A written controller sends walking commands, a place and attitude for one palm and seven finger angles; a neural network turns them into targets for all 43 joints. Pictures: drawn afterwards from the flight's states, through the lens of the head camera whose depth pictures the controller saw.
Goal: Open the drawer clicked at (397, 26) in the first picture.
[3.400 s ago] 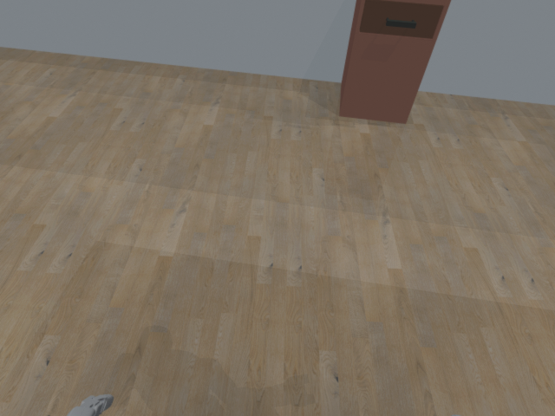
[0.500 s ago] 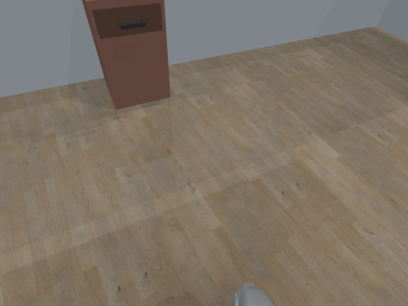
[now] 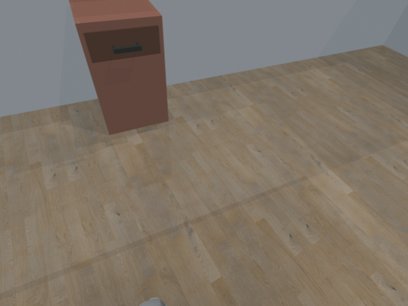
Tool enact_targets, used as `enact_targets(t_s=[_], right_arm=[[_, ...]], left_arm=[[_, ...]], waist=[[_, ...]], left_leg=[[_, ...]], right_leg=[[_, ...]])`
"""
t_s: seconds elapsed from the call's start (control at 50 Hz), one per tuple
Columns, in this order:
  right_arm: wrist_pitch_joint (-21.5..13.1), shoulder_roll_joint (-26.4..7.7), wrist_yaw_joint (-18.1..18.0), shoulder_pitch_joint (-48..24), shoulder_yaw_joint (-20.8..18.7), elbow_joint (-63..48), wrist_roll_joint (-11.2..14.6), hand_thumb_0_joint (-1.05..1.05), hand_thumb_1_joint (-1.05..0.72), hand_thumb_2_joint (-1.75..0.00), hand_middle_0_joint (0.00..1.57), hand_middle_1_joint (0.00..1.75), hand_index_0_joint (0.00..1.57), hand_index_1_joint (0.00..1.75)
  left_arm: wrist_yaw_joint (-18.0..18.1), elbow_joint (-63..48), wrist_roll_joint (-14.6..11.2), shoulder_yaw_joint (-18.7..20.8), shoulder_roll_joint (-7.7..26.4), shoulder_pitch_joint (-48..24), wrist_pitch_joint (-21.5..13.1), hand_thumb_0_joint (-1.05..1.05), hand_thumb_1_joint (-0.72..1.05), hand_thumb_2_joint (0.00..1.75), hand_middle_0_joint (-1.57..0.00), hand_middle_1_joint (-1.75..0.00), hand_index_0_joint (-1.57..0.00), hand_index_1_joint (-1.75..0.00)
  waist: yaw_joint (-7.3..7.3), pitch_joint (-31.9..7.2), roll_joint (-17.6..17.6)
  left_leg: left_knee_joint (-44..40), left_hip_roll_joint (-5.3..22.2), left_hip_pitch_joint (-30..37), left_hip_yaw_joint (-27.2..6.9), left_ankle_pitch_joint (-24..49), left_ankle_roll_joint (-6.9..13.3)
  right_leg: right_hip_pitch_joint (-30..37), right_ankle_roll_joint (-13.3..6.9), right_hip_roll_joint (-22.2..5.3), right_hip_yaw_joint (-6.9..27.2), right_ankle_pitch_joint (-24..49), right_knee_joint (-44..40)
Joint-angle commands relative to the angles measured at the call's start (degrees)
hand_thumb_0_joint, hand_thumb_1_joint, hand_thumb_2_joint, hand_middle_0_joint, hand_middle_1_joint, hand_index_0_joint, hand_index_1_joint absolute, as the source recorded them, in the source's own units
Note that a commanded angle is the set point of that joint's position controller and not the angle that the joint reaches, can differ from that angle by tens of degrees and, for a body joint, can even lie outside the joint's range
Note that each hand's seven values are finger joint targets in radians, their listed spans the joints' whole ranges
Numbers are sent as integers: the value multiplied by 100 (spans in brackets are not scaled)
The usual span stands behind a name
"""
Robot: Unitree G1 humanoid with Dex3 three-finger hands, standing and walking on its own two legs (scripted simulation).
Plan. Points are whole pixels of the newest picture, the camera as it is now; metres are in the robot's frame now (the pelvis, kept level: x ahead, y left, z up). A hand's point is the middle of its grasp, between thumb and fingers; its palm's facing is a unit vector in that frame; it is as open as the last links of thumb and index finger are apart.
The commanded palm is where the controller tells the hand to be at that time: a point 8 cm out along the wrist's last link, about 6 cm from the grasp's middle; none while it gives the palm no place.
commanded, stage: walk to a spot facing it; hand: left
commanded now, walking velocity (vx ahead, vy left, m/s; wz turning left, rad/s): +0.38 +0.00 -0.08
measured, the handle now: (126, 47) +1.36 +0.49 -0.15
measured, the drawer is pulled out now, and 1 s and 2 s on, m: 0.00 0.00 0.00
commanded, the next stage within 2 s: turn to face it in 1.50 s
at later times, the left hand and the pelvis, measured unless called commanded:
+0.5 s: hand (140, 237) +0.31 +0.18 -0.16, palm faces -0.11 -0.98 -0.17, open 7.4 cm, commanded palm none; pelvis +0.21 +0.02 +0.01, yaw -6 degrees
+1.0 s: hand (167, 211) +0.39 +0.12 -0.16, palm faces +0.02 -0.99 -0.16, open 7.3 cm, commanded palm none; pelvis +0.42 -0.04 +0.01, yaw -4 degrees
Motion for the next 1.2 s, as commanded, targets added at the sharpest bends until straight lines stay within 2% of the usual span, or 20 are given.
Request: enact_targets(t_s=[0.0, 0.02, 0.04, 0.06, 0.14, 0.22, 0.34, 0.44, 0.48, 0.54, 0.56, 0.58, 0.6, 0.64, 0.72, 0.9, 1.06, 1.12, 1.16, 1.18], right_arm=[[-166, -213, 64, 600, -14, -151, -19, 0, -90, -90, 20, 30, 20, 30], [-201, -536, 11, 1262, -79, 59, -48, 0, -90, -90, 20, 30, 20, 30], [-244, -1205, -49, 2025, -249, 215, -140, 0, -90, -90, 20, 30, 20, 30], [-205, -1457, -96, 2373, -258, 293, -98, 0, -90, -90, 20, 30, 20, 30], [-286, -600, -197, 1049, 5, 13, -49, 0, -90, -90, 20, 30, 20, 30], [-364, -330, -221, 975, 47, 113, 30, 0, -90, -90, 20, 30, 20, 30], [-352, -176, -219, 1436, 32, 375, 38, 0, -90, -90, 20, 30, 20, 30], [-298, -167, -209, 1837, 24, 619, -22, 0, -90, -90, 20, 30, 20, 30], [-271, -201, -203, 1785, 12, 671, -37, 0, -90, -90, 20, 30, 20, 30], [-259, -323, -193, 1519, -4, 631, 21, 0, -90, -90, 20, 30, 20, 30], [-264, -111, -123, 1653, 18, 548, 87, 0, -90, -90, 20, 30, 20, 30], [-227, 140, -103, 1787, 93, 323, 120, 0, -90, -90, 20, 30, 20, 30], [-173, -7, -122, 1280, 40, 222, 119, 0, -90, -90, 20, 30, 20, 30], [-149, 114, -109, 964, 4, 245, 81, 0, -90, -90, 20, 30, 20, 30], [71, 332, -95, 1238, 31, 373, -39, 0, -90, -90, 20, 30, 20, 30], [77, 14, 66, -271, 31, -306, -15, 0, -90, -90, 20, 30, 20, 30], [-32, -12, 122, -1042, 93, -589, 11, 0, -90, -90, 20, 30, 20, 30], [-138, -397, 8, 615, -32, -100, -52, 0, -90, -90, 20, 30, 20, 30], [-151, -1466, -120, 1882, -278, 209, -47, 0, -90, -90, 20, 30, 20, 30], [-104, -1385, -160, 1723, -255, 203, 21, 0, -90, -90, 20, 30, 20, 30]], left_arm=[[-9, -264, -20, 151, 819, 16, -87, 0, 90, 90, -20, -30, -20, -30], [-27, -296, -39, 123, 683, 38, -74, 0, 90, 90, -20, -30, -20, -30], [-79, -419, -97, 79, 319, 164, -62, 0, 90, 90, -20, -30, -20, -30], [-91, -633, -77, 40, 304, -93, -85, 0, 90, 90, -20, -30, -20, -30], [-167, -433, 0, 105, 296, -413, 6, 0, 90, 90, -20, -30, -20, -30], [-158, -302, 17, 89, 43, -27, 218, 0, 90, 90, -20, -30, -20, -30], [-178, -665, 13, 82, -35, -809, 268, 0, 90, 90, -20, -30, -20, -30], [-172, -895, -16, 44, -128, -1511, 162, 0, 90, 90, -20, -30, -20, -30], [-148, -858, -20, 60, -45, -1336, 112, 0, 90, 90, -20, -30, -20, -30], [-114, -313, 47, 203, 334, 449, -29, 0, 90, 90, -20, -30, -20, -30], [-43, -91, 79, 348, 901, 1227, -94, 0, 90, 90, -20, -30, -20, -30], [19, -22, -28, 441, 1418, 1547, -92, 0, 90, 90, -20, -30, -20, -30], [55, -70, -113, 439, 1346, 1221, -41, 0, 90, 90, -20, -30, -20, -30], [36, -340, -108, 267, 837, 184, -57, 0, 90, 90, -20, -30, -20, -30], [56, -330, -31, 83, 152, -34, -190, 0, 90, 90, -20, -30, -20, -30], [53, -81, -47, 7, 362, 532, -299, 0, 90, 90, -20, -30, -20, -30], [90, 169, -28, 5, 561, 973, -211, 0, 90, 90, -20, -30, -20, -30], [90, 124, -67, 31, 582, 724, -192, 0, 90, 90, -20, -30, -20, -30], [-13, -172, -140, -62, 168, 769, -192, 0, 90, 90, -20, -30, -20, -30], [0, -314, -110, -21, 343, 289, -157, 0, 90, 90, -20, -30, -20, -30]], waist=[[-296, 389, -298], [-579, 73, 425], [-797, -388, 1958], [-846, -503, 2360], [-280, 411, 538], [37, 385, 642], [-76, 723, 442], [-342, 920, 568], [-225, 780, 593], [623, -255, 145], [896, -989, -966], [710, -1381, -2005], [712, -894, -1140], [318, -65, -554], [-144, 311, -375], [81, 601, -469], [274, 637, -559], [-497, -293, -6], [-793, -1255, 1858], [-762, -789, 987]], left_leg=[[-944, -384, 1552, 451, 161, 19], [-1313, -266, 2540, 137, -65, 112], [-2108, 1066, 3374, -1789, -577, 552], [-2910, 1843, 3541, -2992, -673, 955], [-3019, 1304, 2109, -1505, 24, 733], [-3225, 832, 1840, -288, 657, 583], [-3434, 873, 2375, 39, 853, 834], [-3150, 955, 2697, 273, 1626, 840], [-2806, 1013, 2765, 320, 2166, 799], [-496, 605, 2258, 745, 3181, 468], [1215, 102, 973, 944, 1366, 249], [2950, -729, -320, 419, -1743, 64], [3595, -509, -676, -312, -1687, 220], [3643, -35, -681, -501, -613, 217], [2846, 99, -184, -443, 49, 68], [1085, 146, -1160, -331, 584, -122], [-484, -237, -319, 149, 125, 160], [-1358, -519, 2269, 265, 449, 387], [-2344, 1763, 4418, -2929, 875, 1292], [-2552, 1822, 3941, -2858, 530, 1398]], right_leg=[[-1191, -702, -1242, 871, 733, -388], [-1517, -537, -895, 589, 1131, 813], [-2480, -203, -166, 19, 9, 2712], [-3188, -164, 124, 386, -1411, 4087], [-3269, -160, -652, 940, 22, 4802], [-3041, 26, -658, 817, 789, 4457], [-3596, 143, -819, 580, 1189, 3007], [-3134, -53, -595, 255, 993, 1511], [-2636, -199, -436, 168, 777, 1215], [-112, -449, -80, 37, 1043, 514], [1301, -768, -1255, 1448, 793, 218], [1893, -1296, -2483, 3814, 1061, -593], [1423, -1358, -2515, 3728, 626, -974], [-197, -1003, -2214, 2879, -422, -1294], [-1362, -707, -1626, 1394, 458, -1560], [-287, -893, -1617, 959, 1174, -1707], [476, -781, -1731, 666, 2595, -1147], [-199, -456, -1287, 45, 3492, 1082], [-2741, -20, -59, 63, -1250, 4230], [-3084, -149, -329, 604, -1263, 4780]])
